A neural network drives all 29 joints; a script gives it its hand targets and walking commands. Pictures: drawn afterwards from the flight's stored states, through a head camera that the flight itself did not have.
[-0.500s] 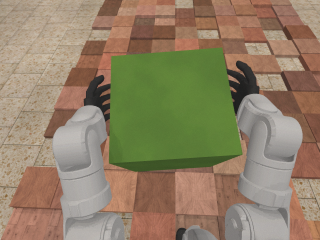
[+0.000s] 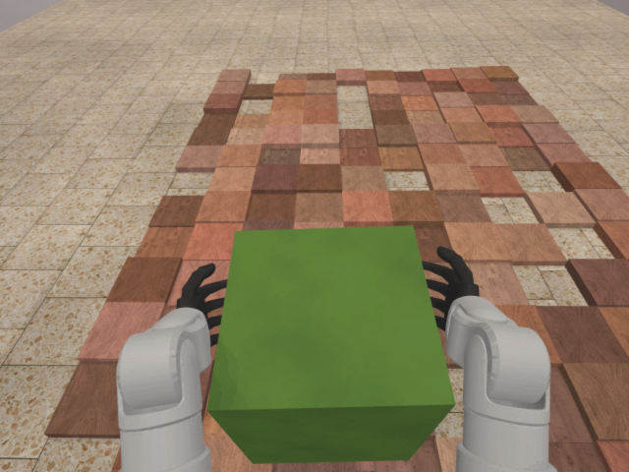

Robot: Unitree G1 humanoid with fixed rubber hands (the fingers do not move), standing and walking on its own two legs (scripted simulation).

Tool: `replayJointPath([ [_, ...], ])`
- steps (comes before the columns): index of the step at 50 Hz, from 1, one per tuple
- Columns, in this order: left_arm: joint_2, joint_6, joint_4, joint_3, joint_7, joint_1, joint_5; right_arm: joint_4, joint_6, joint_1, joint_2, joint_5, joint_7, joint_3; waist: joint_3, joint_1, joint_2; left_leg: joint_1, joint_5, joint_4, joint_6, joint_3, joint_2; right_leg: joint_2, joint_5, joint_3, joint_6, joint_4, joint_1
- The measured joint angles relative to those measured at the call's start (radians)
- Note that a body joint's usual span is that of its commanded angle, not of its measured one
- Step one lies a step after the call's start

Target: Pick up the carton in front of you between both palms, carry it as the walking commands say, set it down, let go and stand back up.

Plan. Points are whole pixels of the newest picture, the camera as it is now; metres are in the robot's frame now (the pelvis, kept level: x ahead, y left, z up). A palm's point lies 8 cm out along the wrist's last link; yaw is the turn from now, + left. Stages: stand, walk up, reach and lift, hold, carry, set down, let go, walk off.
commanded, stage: carry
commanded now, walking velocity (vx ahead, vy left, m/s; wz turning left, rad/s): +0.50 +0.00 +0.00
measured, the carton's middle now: (327, 352) +0.29 -0.02 +0.03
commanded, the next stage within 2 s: none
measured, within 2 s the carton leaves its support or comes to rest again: neither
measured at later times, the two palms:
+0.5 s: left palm (228, 166) +0.62 +0.11 +0.10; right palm (390, 137) +0.66 -0.18 +0.11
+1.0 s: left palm (256, 48) +0.98 +0.06 +0.18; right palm (385, 37) +0.98 -0.24 +0.19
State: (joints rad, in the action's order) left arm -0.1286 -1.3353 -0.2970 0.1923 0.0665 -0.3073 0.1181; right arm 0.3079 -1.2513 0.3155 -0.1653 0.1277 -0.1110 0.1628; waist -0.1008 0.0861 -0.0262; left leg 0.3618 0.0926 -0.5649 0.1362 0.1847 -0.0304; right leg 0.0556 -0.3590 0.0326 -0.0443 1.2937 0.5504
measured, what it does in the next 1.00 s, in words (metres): walks ahead: right foot, then left foot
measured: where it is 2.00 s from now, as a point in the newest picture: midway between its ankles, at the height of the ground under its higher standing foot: (320, 255)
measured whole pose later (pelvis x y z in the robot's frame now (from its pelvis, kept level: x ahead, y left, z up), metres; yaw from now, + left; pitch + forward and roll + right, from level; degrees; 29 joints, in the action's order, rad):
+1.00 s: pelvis +0.61 -0.07 +0.01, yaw +0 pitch +5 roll +1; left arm -0.02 -1.35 -0.09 0.26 0.12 -0.76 0.09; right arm 0.05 -1.25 0.80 -0.03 0.05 -0.15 0.27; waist -0.02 0.05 0.00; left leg 0.22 0.43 -0.57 -0.02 0.13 0.06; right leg 0.03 0.01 -0.08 -0.03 0.50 0.52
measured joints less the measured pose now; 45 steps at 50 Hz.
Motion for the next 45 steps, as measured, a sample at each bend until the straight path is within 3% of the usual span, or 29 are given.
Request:
replayJointPath([
  [5, -0.018, 0.047, -0.010, -0.010, 0.000, 0.017, 0.028, -0.036, 0.035, 0.030, 0.030, -0.049, -0.006, 0.007, -0.003, 0.038, 0.029, -0.120, 0.052, 0.091, -0.045, -0.025, 0.042, 0.017, 0.090, -0.075, 0.022, -0.411, 0.077],
  [9, 0.024, 0.078, 0.081, -0.023, 0.009, -0.064, 0.031, -0.163, 0.064, 0.149, 0.085, -0.065, -0.008, 0.000, -0.018, 0.012, 0.044, -0.182, 0.163, 0.026, -0.084, -0.040, 0.083, -0.030, 0.302, -0.143, 0.010, -0.723, -0.015],
  [11, 0.040, 0.101, 0.176, -0.030, 0.016, -0.141, 0.027, -0.250, 0.074, 0.229, 0.141, -0.079, -0.003, 0.003, -0.021, -0.027, 0.064, -0.134, 0.264, -0.165, -0.097, -0.084, 0.105, -0.053, 0.283, -0.165, -0.004, -0.709, -0.035],
  [13, 0.053, 0.114, 0.279, -0.041, 0.030, -0.195, 0.017, -0.359, 0.083, 0.290, 0.180, -0.088, 0.007, 0.014, -0.017, -0.069, 0.076, -0.020, 0.346, -0.452, -0.099, -0.155, 0.080, -0.063, 0.213, -0.183, -0.014, -0.652, -0.035],
  [16, 0.078, 0.108, 0.386, -0.051, 0.043, -0.215, -0.017, -0.479, 0.079, 0.328, 0.184, -0.076, 0.009, 0.030, -0.022, -0.108, 0.068, 0.150, 0.334, -0.701, -0.091, -0.169, 0.057, -0.069, 0.157, -0.186, -0.037, -0.674, -0.081],
  [20, 0.108, 0.116, 0.441, -0.052, 0.058, -0.225, -0.067, -0.524, 0.082, 0.341, 0.170, -0.048, 0.007, 0.027, 0.010, -0.144, 0.057, 0.307, 0.281, -0.697, -0.095, -0.153, 0.071, -0.067, 0.125, -0.181, -0.036, -0.736, -0.170],
  [25, 0.120, 0.142, 0.430, -0.036, 0.071, -0.266, -0.095, -0.453, 0.101, 0.334, 0.152, -0.037, 0.002, 0.046, 0.046, -0.159, 0.048, 0.402, 0.189, -0.490, -0.109, -0.140, 0.102, -0.058, 0.073, -0.174, -0.012, -0.807, -0.289],
  [28, 0.115, 0.151, 0.403, -0.028, 0.074, -0.295, -0.096, -0.391, 0.103, 0.336, 0.149, -0.041, -0.002, 0.063, 0.057, -0.152, 0.046, 0.378, 0.112, -0.279, -0.110, -0.118, 0.100, -0.046, 0.044, -0.172, 0.045, -0.842, -0.364],
  [31, 0.112, 0.144, 0.351, -0.018, 0.075, -0.316, -0.094, -0.336, 0.096, 0.351, 0.151, -0.053, -0.008, 0.067, 0.068, -0.124, 0.049, 0.284, 0.002, -0.056, -0.099, -0.064, 0.068, -0.026, 0.021, -0.185, 0.166, -0.795, -0.417],
  [32, 0.117, 0.135, 0.327, -0.010, 0.075, -0.318, -0.096, -0.325, 0.093, 0.362, 0.148, -0.057, -0.012, 0.064, 0.074, -0.110, 0.050, 0.231, -0.049, 0.008, -0.089, -0.041, 0.059, -0.014, 0.053, -0.190, 0.186, -0.717, -0.412],
  [33, 0.130, 0.128, 0.306, -0.003, 0.072, -0.330, -0.103, -0.311, 0.096, 0.372, 0.139, -0.059, -0.019, 0.062, 0.086, -0.091, 0.022, 0.221, -0.031, -0.015, -0.076, -0.026, 0.044, 0.007, 0.056, -0.159, 0.154, -0.604, -0.381],
  [35, 0.153, 0.111, 0.271, 0.011, 0.069, -0.351, -0.111, -0.298, 0.100, 0.399, 0.128, -0.062, -0.035, 0.053, 0.120, -0.065, -0.004, 0.206, 0.061, -0.069, -0.060, -0.017, 0.035, -0.015, -0.055, -0.056, 0.105, -0.286, -0.261],
  [38, 0.151, 0.061, 0.206, 0.031, 0.069, -0.368, -0.109, -0.236, 0.068, 0.403, 0.119, -0.081, -0.050, 0.058, 0.154, -0.038, 0.005, 0.147, 0.110, -0.033, -0.071, -0.027, 0.042, -0.054, -0.082, -0.012, 0.039, -0.022, -0.078],
  [41, 0.127, 0.025, 0.132, 0.047, 0.070, -0.394, -0.095, -0.147, 0.033, 0.408, 0.113, -0.098, -0.059, 0.081, 0.179, -0.020, 0.019, 0.074, 0.125, 0.029, -0.079, -0.037, 0.053, -0.039, -0.053, -0.025, 0.012, -0.103, 0.048],
  [45, 0.104, 0.002, 0.093, 0.065, 0.065, -0.429, -0.067, -0.110, 0.009, 0.440, 0.115, -0.106, -0.058, 0.108, 0.167, -0.006, 0.028, -0.020, 0.175, 0.073, -0.103, -0.049, 0.070, -0.018, 0.037, -0.044, 0.013, -0.434, 0.098],
])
